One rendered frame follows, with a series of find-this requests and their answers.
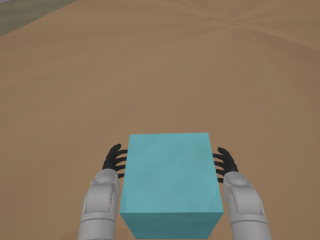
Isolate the robot left forearm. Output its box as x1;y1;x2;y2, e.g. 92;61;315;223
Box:
77;168;120;240

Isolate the carton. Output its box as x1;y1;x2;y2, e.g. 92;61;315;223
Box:
119;132;224;239

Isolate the robot left hand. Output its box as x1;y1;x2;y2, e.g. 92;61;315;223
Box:
102;143;128;178

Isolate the robot right forearm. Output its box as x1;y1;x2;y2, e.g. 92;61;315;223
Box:
223;171;272;240

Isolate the robot right hand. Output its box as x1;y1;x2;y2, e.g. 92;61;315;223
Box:
212;147;239;183

